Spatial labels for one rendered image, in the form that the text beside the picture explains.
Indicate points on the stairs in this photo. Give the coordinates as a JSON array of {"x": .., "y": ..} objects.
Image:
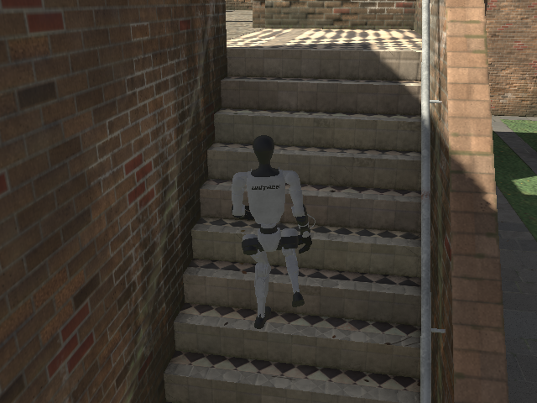
[{"x": 348, "y": 122}]

